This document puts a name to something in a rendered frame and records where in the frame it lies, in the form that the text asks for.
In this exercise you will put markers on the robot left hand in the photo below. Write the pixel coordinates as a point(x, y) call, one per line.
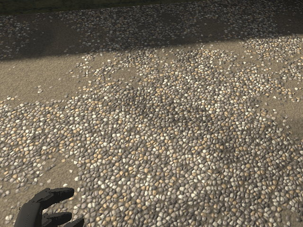
point(31, 213)

